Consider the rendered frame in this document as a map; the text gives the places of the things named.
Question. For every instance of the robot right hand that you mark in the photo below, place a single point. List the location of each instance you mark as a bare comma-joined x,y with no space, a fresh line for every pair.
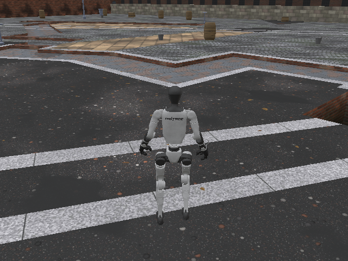
202,152

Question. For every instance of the right robot forearm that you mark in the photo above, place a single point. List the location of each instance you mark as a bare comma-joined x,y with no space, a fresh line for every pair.
201,143

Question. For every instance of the right robot shin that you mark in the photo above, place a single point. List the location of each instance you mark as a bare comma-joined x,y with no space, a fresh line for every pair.
186,193

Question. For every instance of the robot left upper arm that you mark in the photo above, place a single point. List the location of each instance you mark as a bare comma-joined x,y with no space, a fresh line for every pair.
153,123

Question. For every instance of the robot right upper arm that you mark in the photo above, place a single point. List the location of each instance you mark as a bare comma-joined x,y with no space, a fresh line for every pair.
194,124

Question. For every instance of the robot left hand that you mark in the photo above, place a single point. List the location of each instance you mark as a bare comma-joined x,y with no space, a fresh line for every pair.
146,148

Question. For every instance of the right robot foot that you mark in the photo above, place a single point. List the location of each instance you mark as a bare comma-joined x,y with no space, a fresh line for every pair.
186,214

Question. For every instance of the left robot forearm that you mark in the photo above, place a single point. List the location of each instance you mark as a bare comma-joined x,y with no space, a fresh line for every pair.
145,140

